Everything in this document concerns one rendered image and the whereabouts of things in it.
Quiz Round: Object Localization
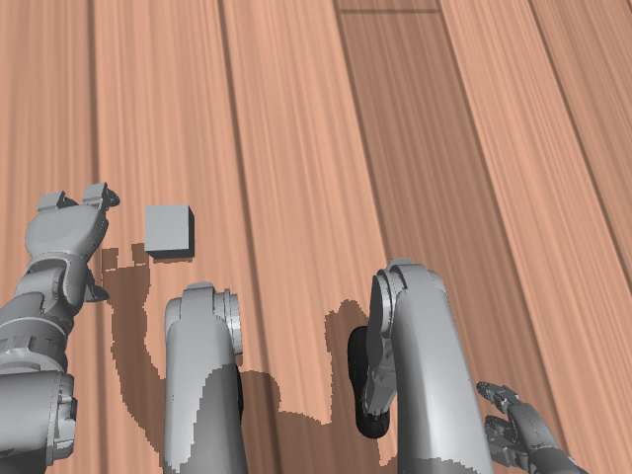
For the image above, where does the small box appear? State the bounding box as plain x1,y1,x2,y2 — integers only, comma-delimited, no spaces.
144,204,195,260

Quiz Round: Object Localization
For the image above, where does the left robot hand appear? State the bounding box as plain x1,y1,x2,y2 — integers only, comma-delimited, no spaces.
25,182,120,302

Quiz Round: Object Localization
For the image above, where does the left robot arm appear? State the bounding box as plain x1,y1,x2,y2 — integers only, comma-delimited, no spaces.
0,252,89,474

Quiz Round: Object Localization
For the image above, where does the right robot arm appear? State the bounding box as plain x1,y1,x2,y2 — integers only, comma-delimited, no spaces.
527,447,589,474

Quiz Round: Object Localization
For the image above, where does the right robot foot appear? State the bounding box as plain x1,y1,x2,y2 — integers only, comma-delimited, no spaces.
348,326,390,438

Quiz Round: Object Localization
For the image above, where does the right robot hand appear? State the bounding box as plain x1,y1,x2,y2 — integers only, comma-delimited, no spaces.
476,382,560,474

